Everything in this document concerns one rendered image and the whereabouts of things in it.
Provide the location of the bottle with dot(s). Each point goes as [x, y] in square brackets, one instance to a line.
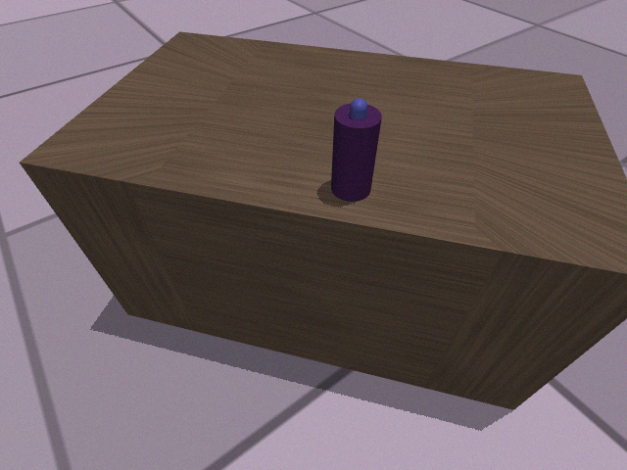
[355, 140]

